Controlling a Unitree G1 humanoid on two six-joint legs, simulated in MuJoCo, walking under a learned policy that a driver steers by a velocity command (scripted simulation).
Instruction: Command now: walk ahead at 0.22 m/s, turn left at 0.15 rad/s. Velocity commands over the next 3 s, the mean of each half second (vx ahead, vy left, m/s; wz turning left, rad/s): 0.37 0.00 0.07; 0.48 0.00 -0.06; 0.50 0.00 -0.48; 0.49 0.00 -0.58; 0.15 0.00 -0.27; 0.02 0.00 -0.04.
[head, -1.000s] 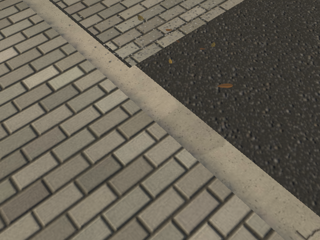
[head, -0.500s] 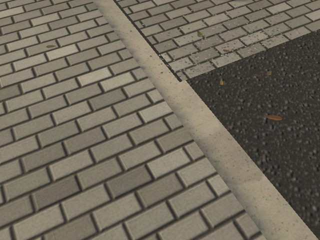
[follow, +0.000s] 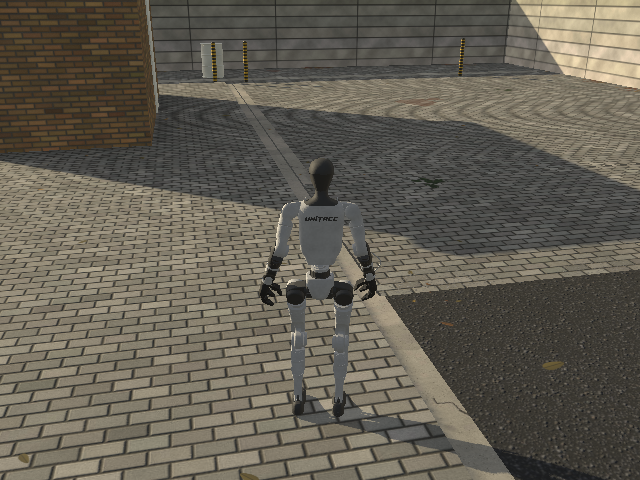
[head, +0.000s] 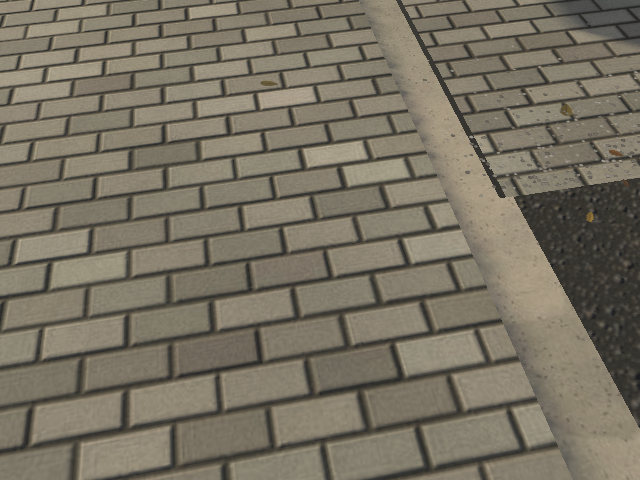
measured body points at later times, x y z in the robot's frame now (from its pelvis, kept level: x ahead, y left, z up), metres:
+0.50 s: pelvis +0.18 -0.02 -0.02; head +0.22 -0.03 +0.42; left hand +0.38 +0.22 -0.11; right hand +0.11 -0.28 -0.16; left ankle -0.03 +0.10 -0.73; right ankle +0.30 -0.11 -0.74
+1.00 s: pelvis +0.44 -0.03 -0.01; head +0.48 -0.03 +0.44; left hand +0.37 +0.21 -0.15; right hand +0.65 -0.24 -0.11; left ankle +0.61 +0.08 -0.72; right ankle +0.30 -0.11 -0.74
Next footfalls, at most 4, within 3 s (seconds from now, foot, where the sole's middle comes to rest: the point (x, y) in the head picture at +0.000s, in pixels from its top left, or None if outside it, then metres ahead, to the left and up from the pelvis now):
0.04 left None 0.01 0.10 -0.78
0.48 right None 0.34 -0.11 -0.78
1.06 left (320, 402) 0.65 0.07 -0.78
1.60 right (429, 319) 0.87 -0.18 -0.78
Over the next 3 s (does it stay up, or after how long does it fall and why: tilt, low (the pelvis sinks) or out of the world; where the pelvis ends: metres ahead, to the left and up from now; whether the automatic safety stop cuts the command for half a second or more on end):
stays up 1.07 -0.22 0.00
